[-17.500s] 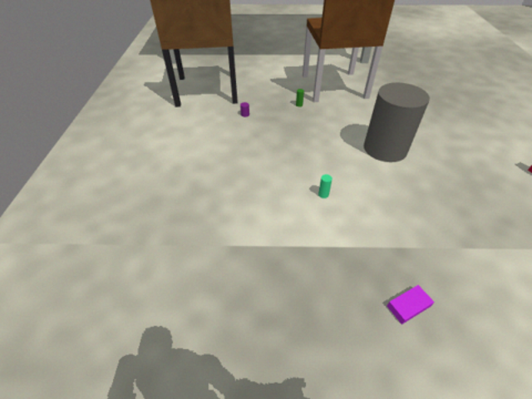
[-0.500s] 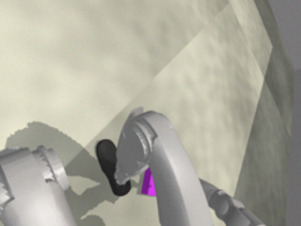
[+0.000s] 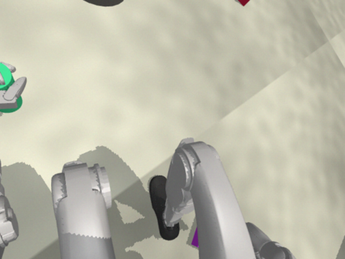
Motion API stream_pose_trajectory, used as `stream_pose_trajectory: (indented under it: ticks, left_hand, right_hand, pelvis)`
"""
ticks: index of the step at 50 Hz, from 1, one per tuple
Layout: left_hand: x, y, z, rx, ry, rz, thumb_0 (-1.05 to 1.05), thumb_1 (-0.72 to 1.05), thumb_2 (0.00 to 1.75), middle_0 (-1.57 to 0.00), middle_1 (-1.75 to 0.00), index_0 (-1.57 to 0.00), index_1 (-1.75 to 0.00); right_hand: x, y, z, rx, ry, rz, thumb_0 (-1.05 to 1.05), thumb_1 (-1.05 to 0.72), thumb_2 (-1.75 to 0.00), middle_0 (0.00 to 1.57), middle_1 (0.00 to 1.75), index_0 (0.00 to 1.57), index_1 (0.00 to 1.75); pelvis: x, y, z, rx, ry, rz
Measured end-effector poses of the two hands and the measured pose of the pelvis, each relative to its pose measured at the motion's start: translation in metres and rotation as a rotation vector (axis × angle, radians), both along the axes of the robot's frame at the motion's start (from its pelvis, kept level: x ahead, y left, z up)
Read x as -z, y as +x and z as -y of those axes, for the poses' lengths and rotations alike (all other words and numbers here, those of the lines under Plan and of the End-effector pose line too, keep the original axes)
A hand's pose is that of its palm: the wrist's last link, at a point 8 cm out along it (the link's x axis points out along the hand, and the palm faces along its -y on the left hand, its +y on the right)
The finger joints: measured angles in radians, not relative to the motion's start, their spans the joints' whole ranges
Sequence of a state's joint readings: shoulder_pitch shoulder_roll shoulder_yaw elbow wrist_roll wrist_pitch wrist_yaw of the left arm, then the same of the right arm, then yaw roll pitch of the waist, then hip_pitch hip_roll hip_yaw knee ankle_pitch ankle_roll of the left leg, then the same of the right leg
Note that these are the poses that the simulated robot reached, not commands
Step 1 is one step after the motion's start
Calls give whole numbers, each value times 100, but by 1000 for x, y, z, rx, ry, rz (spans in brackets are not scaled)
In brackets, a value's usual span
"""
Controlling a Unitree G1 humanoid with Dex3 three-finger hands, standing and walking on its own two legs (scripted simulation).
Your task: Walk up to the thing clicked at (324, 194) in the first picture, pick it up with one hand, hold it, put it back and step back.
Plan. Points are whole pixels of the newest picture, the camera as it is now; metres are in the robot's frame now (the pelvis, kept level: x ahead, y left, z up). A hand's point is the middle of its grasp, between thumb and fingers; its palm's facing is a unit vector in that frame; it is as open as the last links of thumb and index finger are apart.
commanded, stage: settle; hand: left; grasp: from the side
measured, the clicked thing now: (0, 89) +0.49 +0.28 -0.14
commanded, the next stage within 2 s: lift in 1.06 s
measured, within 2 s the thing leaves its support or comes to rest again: neither
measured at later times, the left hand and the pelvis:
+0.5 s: hand (1, 54) +0.50 +0.26 -0.03, palm faces +0.23 -0.97 -0.07, open 4.9 cm; pelvis +0.02 -0.01 +0.02, yaw +5 degrees
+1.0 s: hand (8, 40) +0.50 +0.24 +0.00, palm faces +0.25 -0.97 -0.05, open 5.0 cm; pelvis +0.02 -0.02 +0.04, yaw +6 degrees
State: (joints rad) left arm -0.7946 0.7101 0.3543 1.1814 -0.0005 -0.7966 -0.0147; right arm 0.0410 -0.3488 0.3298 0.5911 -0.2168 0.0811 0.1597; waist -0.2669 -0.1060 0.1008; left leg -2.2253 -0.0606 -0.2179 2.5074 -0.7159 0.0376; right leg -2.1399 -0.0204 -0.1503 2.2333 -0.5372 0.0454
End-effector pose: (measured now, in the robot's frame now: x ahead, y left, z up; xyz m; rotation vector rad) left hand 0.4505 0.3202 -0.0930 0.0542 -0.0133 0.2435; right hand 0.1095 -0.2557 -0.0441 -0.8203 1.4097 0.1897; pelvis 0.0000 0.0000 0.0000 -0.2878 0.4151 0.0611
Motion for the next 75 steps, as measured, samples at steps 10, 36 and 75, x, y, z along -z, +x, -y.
stream_pose_trajectory:
  ticks: [10,36,75]
  left_hand:
    - [-31,3,1,11,9,-22,5,-6,104,-85,-103,-140,-143]
    - [-85,19,25,4,-2,-51,5,-7,105,-86,-103,-139,-145]
    - [-138,8,22,19,-13,-47,5,-8,106,-85,-105,-147,-152]
  right_hand:
    - [9,8,1,79,63,41,0,-90,-89,20,30,20,30]
    - [12,27,20,182,133,100,0,-91,-90,20,30,20,30]
    - [-11,24,17,271,153,152,0,-95,-90,20,29,20,30]
  pelvis:
    - [-8,6,2,-15,36,-64]
    - [-32,19,19,-32,119,-161]
    - [-63,19,18,-45,142,-191]
